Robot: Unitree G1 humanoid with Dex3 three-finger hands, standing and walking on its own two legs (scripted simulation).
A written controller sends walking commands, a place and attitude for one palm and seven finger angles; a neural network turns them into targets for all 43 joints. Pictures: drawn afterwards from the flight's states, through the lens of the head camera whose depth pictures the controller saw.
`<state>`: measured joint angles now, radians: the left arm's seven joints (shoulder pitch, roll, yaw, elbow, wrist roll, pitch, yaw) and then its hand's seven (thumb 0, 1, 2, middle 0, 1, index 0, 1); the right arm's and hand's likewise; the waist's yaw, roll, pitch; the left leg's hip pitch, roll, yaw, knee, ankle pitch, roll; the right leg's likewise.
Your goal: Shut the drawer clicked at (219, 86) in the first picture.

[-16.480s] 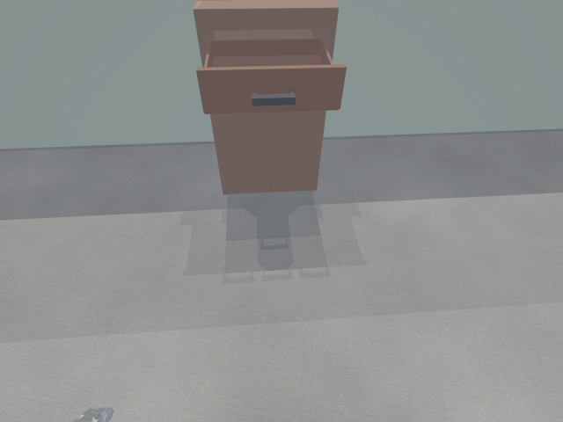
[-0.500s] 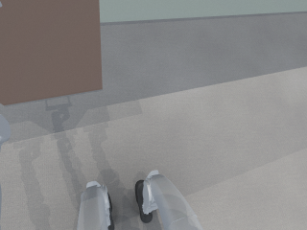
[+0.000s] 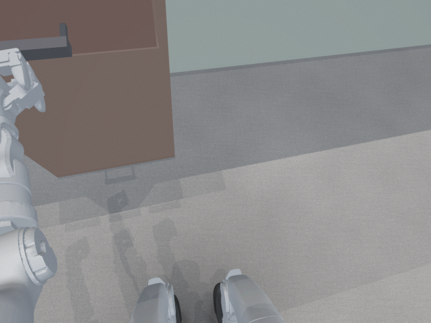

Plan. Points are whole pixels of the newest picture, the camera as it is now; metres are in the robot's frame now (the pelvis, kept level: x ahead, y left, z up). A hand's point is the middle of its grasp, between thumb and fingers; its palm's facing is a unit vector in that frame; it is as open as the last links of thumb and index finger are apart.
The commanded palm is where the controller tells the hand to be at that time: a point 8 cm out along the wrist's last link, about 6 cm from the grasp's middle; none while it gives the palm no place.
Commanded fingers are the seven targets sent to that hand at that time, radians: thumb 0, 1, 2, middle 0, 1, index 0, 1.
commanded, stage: draw the hand back to the body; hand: left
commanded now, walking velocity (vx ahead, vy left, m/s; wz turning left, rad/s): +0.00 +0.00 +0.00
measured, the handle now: (29, 40) +0.62 +0.28 +0.04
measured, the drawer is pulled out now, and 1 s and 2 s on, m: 0.00 0.00 0.00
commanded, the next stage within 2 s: step back with the hand held close in 1.20 s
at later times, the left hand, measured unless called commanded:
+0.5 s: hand out of the picture +0.33 +0.25 +0.13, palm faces +0.25 -0.93 -0.25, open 3.2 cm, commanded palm +0.28 +0.30 +0.17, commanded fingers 0.00 0.90 0.90 -1.40 -1.60 -1.40 -1.60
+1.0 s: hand out of the picture +0.18 +0.24 +0.24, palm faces +0.44 -0.81 -0.38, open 3.2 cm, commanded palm +0.12 +0.28 +0.26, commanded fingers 0.00 0.90 0.90 -1.40 -1.60 -1.40 -1.60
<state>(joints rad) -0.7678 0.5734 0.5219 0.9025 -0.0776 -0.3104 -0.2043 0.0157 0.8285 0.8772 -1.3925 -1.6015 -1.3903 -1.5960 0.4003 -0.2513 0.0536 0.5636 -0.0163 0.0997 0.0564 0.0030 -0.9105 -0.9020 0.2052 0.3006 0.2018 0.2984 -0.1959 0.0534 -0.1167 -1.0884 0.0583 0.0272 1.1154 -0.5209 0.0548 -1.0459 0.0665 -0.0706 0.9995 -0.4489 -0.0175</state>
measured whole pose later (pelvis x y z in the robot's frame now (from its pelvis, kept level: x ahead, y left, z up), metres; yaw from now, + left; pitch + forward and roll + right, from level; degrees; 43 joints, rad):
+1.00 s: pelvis +0.01 -0.01 +0.09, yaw +5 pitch -4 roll -1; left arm 0.49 0.34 0.27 -0.42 -0.08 -0.07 0.09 0.01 0.89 0.90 -1.40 -1.60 -1.40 -1.60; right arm 0.20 -0.23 0.04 0.59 0.01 -0.05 -0.05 0.01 -0.91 -0.90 0.21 0.30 0.20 0.30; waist 0.06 0.08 -0.01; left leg -0.10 -0.01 0.03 0.44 -0.27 0.03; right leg -0.07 0.02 -0.05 0.39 -0.25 -0.03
